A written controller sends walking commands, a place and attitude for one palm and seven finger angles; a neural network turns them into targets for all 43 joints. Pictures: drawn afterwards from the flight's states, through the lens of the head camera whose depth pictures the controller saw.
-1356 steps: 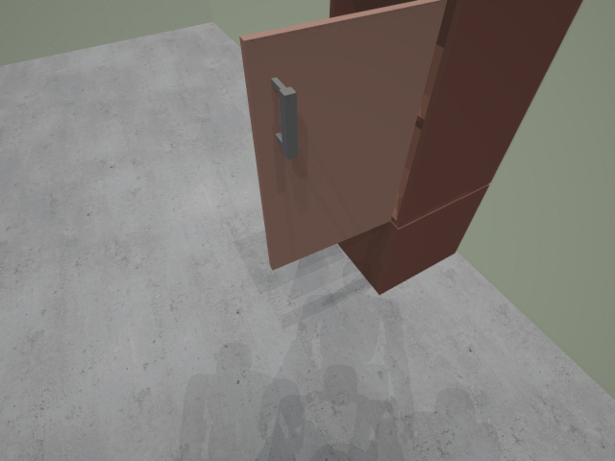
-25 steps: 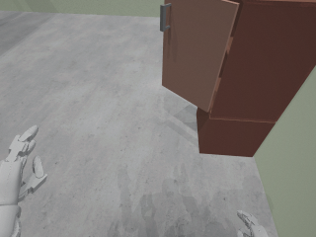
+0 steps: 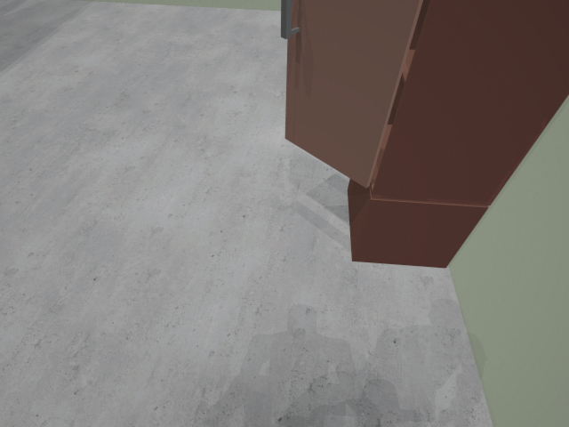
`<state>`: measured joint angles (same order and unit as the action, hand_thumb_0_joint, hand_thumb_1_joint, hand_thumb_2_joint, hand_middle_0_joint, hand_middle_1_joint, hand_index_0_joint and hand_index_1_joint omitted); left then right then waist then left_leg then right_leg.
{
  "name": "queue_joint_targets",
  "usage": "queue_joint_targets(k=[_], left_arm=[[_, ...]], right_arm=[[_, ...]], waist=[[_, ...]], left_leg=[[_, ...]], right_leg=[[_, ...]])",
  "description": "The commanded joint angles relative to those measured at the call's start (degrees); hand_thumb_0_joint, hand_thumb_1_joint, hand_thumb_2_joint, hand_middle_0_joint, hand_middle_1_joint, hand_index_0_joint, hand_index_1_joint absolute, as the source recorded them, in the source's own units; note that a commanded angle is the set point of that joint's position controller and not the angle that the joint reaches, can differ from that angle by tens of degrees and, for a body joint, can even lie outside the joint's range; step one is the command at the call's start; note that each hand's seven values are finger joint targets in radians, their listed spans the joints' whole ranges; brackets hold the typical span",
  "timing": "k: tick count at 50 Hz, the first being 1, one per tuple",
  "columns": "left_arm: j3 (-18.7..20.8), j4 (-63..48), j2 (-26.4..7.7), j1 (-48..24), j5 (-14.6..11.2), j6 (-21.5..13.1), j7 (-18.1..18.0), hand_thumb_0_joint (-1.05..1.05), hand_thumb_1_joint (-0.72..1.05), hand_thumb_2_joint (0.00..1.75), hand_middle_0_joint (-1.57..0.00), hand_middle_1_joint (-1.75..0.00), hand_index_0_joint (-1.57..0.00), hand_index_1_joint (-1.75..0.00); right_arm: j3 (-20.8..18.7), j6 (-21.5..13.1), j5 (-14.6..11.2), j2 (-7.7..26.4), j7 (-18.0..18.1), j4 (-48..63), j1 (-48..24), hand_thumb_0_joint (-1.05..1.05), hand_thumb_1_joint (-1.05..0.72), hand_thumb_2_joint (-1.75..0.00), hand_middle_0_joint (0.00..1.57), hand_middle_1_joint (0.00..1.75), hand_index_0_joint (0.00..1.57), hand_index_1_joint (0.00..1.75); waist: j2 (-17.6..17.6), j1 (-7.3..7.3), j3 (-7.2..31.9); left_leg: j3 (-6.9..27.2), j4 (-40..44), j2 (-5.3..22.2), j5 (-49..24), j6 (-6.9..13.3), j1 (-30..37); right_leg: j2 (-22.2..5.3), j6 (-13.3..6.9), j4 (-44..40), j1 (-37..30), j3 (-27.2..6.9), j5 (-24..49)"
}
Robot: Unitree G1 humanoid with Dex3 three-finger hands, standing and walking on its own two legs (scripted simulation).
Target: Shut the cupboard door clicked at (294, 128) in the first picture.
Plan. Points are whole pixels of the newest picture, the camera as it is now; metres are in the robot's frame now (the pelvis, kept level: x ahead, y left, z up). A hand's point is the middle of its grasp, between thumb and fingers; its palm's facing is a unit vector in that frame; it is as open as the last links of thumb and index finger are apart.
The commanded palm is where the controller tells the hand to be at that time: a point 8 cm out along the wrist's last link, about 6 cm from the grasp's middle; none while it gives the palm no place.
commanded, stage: let the arm hang, fingers relaxed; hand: left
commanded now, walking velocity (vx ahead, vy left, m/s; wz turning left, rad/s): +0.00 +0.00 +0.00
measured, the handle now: (291, 12) +1.10 +0.05 +0.12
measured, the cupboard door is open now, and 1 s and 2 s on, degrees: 50 50 50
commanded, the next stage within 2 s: look to check the result in 0.54 s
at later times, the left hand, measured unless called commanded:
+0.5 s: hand out of the picture +0.04 +0.17 -0.17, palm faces -0.01 -0.98 -0.18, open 7.3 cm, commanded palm none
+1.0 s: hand out of the picture +0.02 +0.17 -0.17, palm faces +0.00 -0.98 -0.20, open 7.4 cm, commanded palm none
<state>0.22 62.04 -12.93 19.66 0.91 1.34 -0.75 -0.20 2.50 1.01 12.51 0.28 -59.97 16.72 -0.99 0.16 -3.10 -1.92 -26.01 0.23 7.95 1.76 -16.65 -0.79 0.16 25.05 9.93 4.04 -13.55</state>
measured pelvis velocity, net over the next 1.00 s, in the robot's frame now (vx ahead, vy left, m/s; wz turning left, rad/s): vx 0.03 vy -0.01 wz -0.02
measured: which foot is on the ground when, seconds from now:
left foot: down 0.00-1.00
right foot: down 0.00-1.00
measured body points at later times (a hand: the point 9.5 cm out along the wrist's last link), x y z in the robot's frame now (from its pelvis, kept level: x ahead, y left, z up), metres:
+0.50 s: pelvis +0.01 +0.00 +0.00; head +0.02 +0.00 +0.45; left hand +0.04 +0.22 -0.16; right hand +0.01 -0.23 -0.16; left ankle +0.07 +0.10 -0.74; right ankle +0.00 -0.12 -0.74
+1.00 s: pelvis +0.03 -0.01 +0.00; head +0.04 -0.01 +0.45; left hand +0.02 +0.22 -0.16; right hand +0.03 -0.24 -0.16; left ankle +0.07 +0.10 -0.74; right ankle +0.00 -0.12 -0.74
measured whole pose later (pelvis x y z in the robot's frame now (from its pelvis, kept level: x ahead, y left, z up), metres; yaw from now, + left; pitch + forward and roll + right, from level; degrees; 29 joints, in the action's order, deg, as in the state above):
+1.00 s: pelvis +0.03 -0.01 +0.00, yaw -1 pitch -2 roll +0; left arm 0.2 66.2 -9.0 16.4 0.7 -0.2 -1.7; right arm -0.1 0.8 0.8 9.6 1.3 -64.5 14.4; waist -0.5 0.4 -3.0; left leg -3.1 -22.8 0.2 9.2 1.2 -12.1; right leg -0.8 0.0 22.4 6.1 2.8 -14.7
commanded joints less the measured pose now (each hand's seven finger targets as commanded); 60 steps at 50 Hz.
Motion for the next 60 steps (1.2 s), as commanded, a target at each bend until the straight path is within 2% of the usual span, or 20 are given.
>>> queue_joint_targets(k=[1, 3, 8, 12, 16, 21, 26, 32, 39, 51, 54, 60], left_arm=[[1.42, -1.12, -6.37, -0.67, -0.07, -1.82, -0.47, 0.0, 0.9, 0.9, -0.2, -0.3, -0.2, -0.3], [1.43, -0.38, -6.34, -1.09, -0.1, -1.89, -0.57, 0.0, 0.9, 0.9, -0.2, -0.3, -0.2, -0.3], [1.14, 0.74, -5.47, -1.17, -0.2, -1.92, -0.8, 0.0, 0.9, 0.9, -0.2, -0.3, -0.2, -0.3], [1.02, 1.21, -4.64, -1.08, -0.22, -1.79, -0.92, 0.0, 0.9, 0.9, -0.2, -0.3, -0.2, -0.3], [1.02, 1.42, -3.81, -1.04, -0.24, -1.76, -1.03, 0.0, 0.9, 0.9, -0.2, -0.3, -0.2, -0.3], [1.03, 1.61, -2.77, -1.03, -0.28, -1.98, -1.14, 0.0, 0.9, 0.9, -0.2, -0.3, -0.2, -0.3], [1.17, 1.9, -2.51, -0.94, -0.3, -1.9, -1.15, 0.0, 0.9, 0.9, -0.2, -0.3, -0.2, -0.3], [1.17, 2.28, -2.1, -0.35, -0.31, -2.14, -1.17, 0.0, 0.9, 0.9, -0.2, -0.3, -0.2, -0.3], [1.12, 2.68, -2.37, 0.38, -0.24, -2.1, -1.27, 0.0, 0.9, 0.9, -0.2, -0.3, -0.2, -0.3], [1.24, 2.74, -3.0, -0.24, -0.24, -2.36, -1.24, 0.0, 0.9, 0.9, -0.2, -0.3, -0.2, -0.3], [1.32, 2.59, -3.7, -0.36, -0.21, -2.51, -1.23, 0.0, 0.9, 0.9, -0.2, -0.3, -0.2, -0.3], [1.44, 2.28, -4.16, -1.51, -0.19, -2.54, -1.15, 0.0, 0.9, 0.9, -0.2, -0.3, -0.2, -0.3]], right_arm=[[-1.86, -1.82, -0.12, 7.44, 0.94, 1.74, 0.91, 0.0, -0.9, -0.9, 0.2, 0.3, 0.2, 0.3], [-1.88, -1.91, -0.17, 7.19, 0.97, 1.08, 1.46, 0.0, -0.9, -0.9, 0.2, 0.3, 0.2, 0.3], [-1.43, -2.02, -0.13, 5.84, 0.95, -0.67, 1.42, 0.0, -0.9, -0.9, 0.2, 0.3, 0.2, 0.3], [-1.07, -2.04, -0.07, 4.48, 0.94, -1.67, 0.96, 0.0, -0.9, -0.9, 0.2, 0.3, 0.2, 0.3], [-0.82, -2.25, -0.06, 3.7, 1.04, -2.14, 0.94, 0.0, -0.9, -0.9, 0.2, 0.3, 0.2, 0.3], [-0.67, -2.53, -0.05, 2.75, 1.22, -2.53, 1.25, 0.0, -0.9, -0.9, 0.2, 0.3, 0.2, 0.3], [-0.7, -2.62, -0.1, 2.78, 1.42, -2.56, 1.58, 0.0, -0.9, -0.9, 0.2, 0.3, 0.2, 0.3], [-0.81, -2.68, -0.2, 2.96, 1.6, -2.67, 2.1, 0.0, -0.9, -0.9, 0.2, 0.3, 0.2, 0.3], [-0.99, -2.45, -0.34, 3.22, 1.59, -2.8, 2.03, 0.0, -0.9, -0.9, 0.2, 0.3, 0.2, 0.3], [-1.0, -2.81, -0.33, 3.9, 1.67, -2.91, 0.29, 0.0, -0.9, -0.9, 0.2, 0.3, 0.2, 0.3], [-1.11, -2.83, -0.41, 4.46, 1.65, -2.75, 0.1, 0.0, -0.9, -0.9, 0.2, 0.3, 0.2, 0.3], [-1.14, -2.92, -0.27, 4.97, 1.64, -2.76, -1.11, 0.0, -0.9, -0.9, 0.2, 0.3, 0.2, 0.3]], waist=[[1.91, 0.75, -0.41], [4.27, 0.84, -0.66], [4.45, 0.7, -1.81], [2.16, 0.41, -2.83], [0.21, 0.2, -2.17], [-0.57, 0.18, -1.25], [-1.97, 0.12, -0.91], [0.88, 0.38, -0.51], [1.34, 0.44, -0.99], [0.38, 0.34, -0.5], [1.35, 0.27, -0.09], [0.28, 0.27, -0.76]], left_leg=[[6.89, 7.46, 5.16, 10.53, -0.2, 3.76], [6.58, 7.14, 5.22, 8.92, -0.14, 4.23], [5.67, 7.0, 5.31, 5.73, -0.26, 4.87], [5.43, 7.8, 5.18, 5.49, -0.5, 4.11], [5.75, 8.73, 5.43, 4.74, -0.58, 3.64], [5.17, 8.24, 5.33, 1.54, -0.8, 4.43], [5.51, 8.75, 5.5, 1.85, -0.81, 4.27], [5.23, 7.76, 5.54, -0.48, -0.57, 6.07], [4.98, 7.48, 5.49, 0.25, -0.52, 6.64], [4.92, 7.31, 5.77, -2.93, -0.39, 7.5], [4.95, 6.91, 5.78, -4.11, -0.36, 7.6], [4.99, 7.34, 5.81, -4.41, -0.51, 7.79]], right_leg=[[-5.07, -2.83, -8.53, 6.46, -6.79, -9.92], [-5.19, -2.75, -8.78, 6.52, -6.75, -9.57], [-5.37, -2.5, -8.91, 6.95, -6.85, -8.14], [-5.22, -2.24, -8.58, 6.33, -6.75, -6.94], [-4.87, -1.93, -7.71, 4.24, -6.29, -4.09], [-5.0, -1.88, -7.65, 2.75, -6.1, -1.0], [-4.75, -1.84, -7.39, 1.48, -5.74, -0.26], [-4.91, -1.86, -7.94, 1.84, -5.8, 0.59], [-4.78, -1.89, -8.17, 2.39, -5.7, -0.3], [-5.14, -1.85, -8.26, 0.9, -5.82, 2.43], [-5.23, -1.95, -8.55, 0.25, -5.77, 3.49], [-5.42, -1.98, -8.86, -0.03, -5.85, 4.25]])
